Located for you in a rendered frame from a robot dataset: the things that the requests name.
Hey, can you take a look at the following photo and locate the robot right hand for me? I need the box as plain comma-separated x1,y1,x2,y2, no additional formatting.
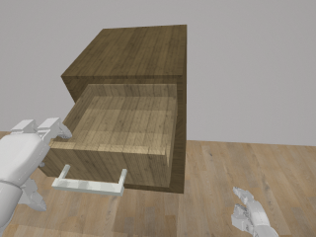
231,187,271,235

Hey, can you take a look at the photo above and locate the cabinet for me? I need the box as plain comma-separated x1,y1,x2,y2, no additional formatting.
60,24,188,194

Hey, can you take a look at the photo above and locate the robot left hand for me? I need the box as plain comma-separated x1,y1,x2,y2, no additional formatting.
0,118,72,211

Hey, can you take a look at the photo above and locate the robot left forearm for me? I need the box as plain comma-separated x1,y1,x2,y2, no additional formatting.
0,180,23,237

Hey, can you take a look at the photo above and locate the drawer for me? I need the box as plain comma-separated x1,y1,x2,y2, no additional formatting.
38,84,178,188

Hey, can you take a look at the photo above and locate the robot right forearm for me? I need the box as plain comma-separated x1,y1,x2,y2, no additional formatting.
252,224,278,237

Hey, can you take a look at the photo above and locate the handle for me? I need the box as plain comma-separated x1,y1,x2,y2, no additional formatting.
51,164,127,197

